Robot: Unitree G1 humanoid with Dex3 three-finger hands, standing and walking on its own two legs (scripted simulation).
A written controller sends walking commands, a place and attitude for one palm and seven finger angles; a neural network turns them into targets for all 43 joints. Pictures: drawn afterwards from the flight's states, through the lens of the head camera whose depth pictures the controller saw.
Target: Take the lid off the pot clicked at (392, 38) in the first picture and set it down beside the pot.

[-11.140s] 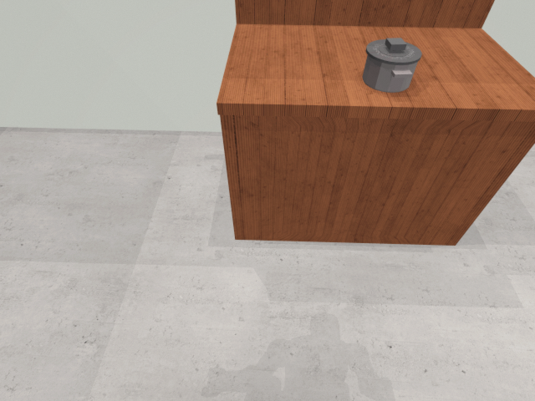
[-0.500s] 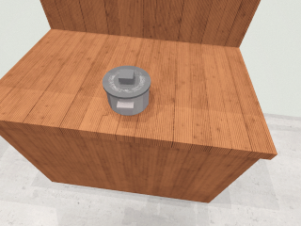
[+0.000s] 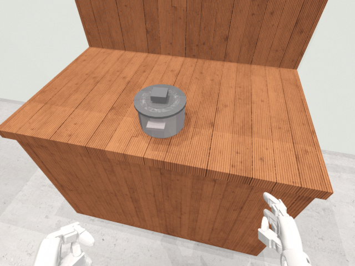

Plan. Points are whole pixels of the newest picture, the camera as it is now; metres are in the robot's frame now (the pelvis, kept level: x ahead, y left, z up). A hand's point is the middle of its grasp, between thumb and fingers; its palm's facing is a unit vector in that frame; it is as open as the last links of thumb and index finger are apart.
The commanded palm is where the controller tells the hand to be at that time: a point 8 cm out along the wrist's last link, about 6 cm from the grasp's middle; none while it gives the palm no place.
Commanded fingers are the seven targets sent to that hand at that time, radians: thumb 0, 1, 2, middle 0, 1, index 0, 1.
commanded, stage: lift the closed hand beside the body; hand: left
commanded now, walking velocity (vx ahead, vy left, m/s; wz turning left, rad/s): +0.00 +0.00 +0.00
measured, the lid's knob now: (159, 94) +0.56 +0.14 +0.09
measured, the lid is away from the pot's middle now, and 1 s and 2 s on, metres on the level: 0.00 0.00 0.00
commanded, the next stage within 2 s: raise the hand higher, near the body in 0.04 s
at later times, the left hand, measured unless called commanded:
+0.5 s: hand (71, 233) +0.15 +0.23 +0.05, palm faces +0.25 -0.87 -0.42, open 3.1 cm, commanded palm +0.11 +0.27 +0.08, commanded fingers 0.00 0.90 0.90 -1.30 -1.50 -1.30 -1.50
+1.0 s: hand (58, 199) +0.19 +0.25 +0.12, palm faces +0.32 -0.85 -0.42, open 3.1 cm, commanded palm +0.14 +0.29 +0.14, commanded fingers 0.00 0.90 0.90 -1.30 -1.50 -1.30 -1.50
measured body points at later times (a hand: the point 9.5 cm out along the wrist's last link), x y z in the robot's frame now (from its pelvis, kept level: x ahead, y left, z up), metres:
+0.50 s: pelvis +0.00 +0.01 +0.00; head +0.00 -0.01 +0.45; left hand +0.13 +0.27 +0.08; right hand +0.18 -0.23 -0.08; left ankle -0.02 +0.12 -0.73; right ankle +0.01 -0.13 -0.73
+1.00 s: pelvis +0.01 +0.02 +0.00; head +0.00 +0.00 +0.45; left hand +0.16 +0.29 +0.14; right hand +0.20 -0.19 -0.07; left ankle -0.02 +0.13 -0.73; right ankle +0.01 -0.13 -0.73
